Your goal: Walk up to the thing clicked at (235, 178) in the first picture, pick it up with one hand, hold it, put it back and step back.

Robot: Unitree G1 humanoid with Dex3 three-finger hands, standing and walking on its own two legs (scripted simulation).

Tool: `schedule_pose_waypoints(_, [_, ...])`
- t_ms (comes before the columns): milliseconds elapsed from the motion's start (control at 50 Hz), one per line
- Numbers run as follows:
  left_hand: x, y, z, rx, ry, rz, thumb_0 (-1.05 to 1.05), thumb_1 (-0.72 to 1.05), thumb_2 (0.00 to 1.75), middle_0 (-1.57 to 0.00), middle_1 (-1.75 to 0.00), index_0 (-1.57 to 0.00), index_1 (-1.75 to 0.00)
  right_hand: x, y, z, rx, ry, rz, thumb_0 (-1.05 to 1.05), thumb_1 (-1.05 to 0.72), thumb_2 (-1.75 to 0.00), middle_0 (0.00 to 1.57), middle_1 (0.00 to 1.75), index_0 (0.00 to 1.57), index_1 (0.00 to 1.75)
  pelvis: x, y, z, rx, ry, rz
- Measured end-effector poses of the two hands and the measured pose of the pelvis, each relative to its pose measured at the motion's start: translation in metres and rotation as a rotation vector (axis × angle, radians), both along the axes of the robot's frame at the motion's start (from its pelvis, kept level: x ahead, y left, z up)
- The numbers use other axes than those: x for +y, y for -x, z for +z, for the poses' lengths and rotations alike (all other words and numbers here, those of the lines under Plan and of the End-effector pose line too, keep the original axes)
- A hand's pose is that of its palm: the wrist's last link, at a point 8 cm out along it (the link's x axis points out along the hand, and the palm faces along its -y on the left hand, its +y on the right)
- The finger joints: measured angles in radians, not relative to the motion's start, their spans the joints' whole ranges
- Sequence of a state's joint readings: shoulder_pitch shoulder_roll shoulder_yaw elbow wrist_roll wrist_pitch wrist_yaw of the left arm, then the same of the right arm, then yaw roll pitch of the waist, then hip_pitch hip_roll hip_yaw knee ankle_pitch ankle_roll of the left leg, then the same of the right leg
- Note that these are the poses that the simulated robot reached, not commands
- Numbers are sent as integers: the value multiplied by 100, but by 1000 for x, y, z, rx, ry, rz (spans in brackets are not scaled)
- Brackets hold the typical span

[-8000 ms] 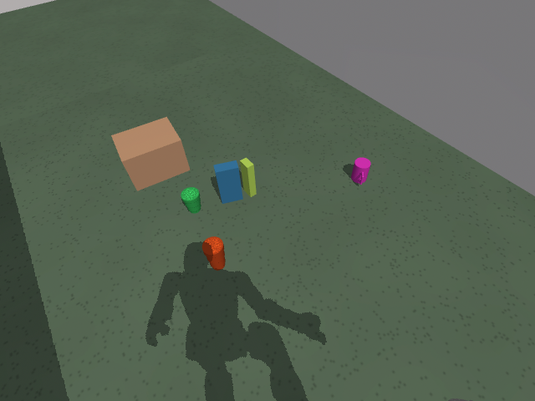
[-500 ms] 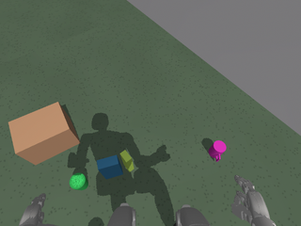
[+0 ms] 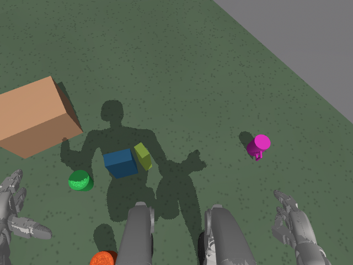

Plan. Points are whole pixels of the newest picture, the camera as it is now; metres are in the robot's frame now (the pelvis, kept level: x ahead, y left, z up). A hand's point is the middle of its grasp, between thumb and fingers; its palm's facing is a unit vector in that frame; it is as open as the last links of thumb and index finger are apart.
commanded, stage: go down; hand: left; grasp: from the side
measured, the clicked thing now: (122, 164) +0.45 +0.24 -0.50
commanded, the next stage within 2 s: approach in 1.78 s
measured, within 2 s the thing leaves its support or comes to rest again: neither
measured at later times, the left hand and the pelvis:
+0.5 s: hand (35, 177) +0.31 +0.39 -0.14, palm faces +0.24 -0.96 -0.17, open 17.4 cm; pelvis -0.03 +0.00 -0.11, yaw -2 degrees
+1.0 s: hand (38, 169) +0.34 +0.41 -0.17, palm faces +0.23 -0.97 -0.12, open 17.5 cm; pelvis -0.05 +0.00 -0.17, yaw -4 degrees
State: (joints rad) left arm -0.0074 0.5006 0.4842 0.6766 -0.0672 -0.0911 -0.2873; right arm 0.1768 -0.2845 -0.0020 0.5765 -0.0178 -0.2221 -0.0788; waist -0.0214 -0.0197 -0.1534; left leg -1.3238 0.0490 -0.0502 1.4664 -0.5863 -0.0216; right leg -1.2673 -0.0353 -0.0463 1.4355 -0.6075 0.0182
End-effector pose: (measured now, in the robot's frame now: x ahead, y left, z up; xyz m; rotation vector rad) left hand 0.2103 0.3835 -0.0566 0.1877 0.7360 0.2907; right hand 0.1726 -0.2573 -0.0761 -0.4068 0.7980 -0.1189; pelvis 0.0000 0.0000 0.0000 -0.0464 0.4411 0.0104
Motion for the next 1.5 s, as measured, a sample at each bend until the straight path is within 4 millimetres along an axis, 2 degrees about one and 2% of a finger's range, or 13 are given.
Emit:
schedule_pose_waypoints(120, [16,-32,-21,-115,6,-16,-1,-59,0,-10,-5,-10,-5,-6,17,-43,68,11,-12,1,-93,-90,21,30,20,30,0,11,-34,50,8,-10])
schedule_pose_waypoints(240, [29,-45,-38,-182,21,-9,-1,-58,0,-10,-5,-9,-4,-7,37,-74,141,17,-18,1,-92,-90,21,30,20,30,0,19,-58,83,15,-16])
schedule_pose_waypoints(460, [49,-67,-61,-305,26,-23,-1,-55,0,-9,-4,-9,-3,-16,64,-118,228,58,-5,1,-91,-90,21,30,20,30,0,32,-100,121,28,-22])
schedule_pose_waypoints(620, [55,-83,-78,-366,41,-37,-2,-54,0,-9,-3,-9,-2,-23,74,-147,266,77,7,1,-92,-90,21,30,20,30,-2,38,-128,136,35,-30])
schedule_pose_waypoints(820, [63,-93,-94,-423,47,-40,-2,-54,0,-8,-1,-8,-1,-26,85,-178,311,88,19,1,-92,-90,21,30,20,30,-3,43,-157,137,39,-37])
schedule_pose_waypoints(1180, [71,-110,-109,-476,56,-53,-2,-54,0,-7,-1,-7,-1,-22,105,-206,360,88,6,1,-92,-90,21,30,20,30,2,48,-186,137,51,-46])
schedule_pose_waypoints(1500, [76,-118,-116,-508,59,-50,-2,-53,1,-6,-1,-6,-1,-26,107,-217,386,97,15,1,-92,-90,21,30,20,30,2,47,-198,140,53,-46])
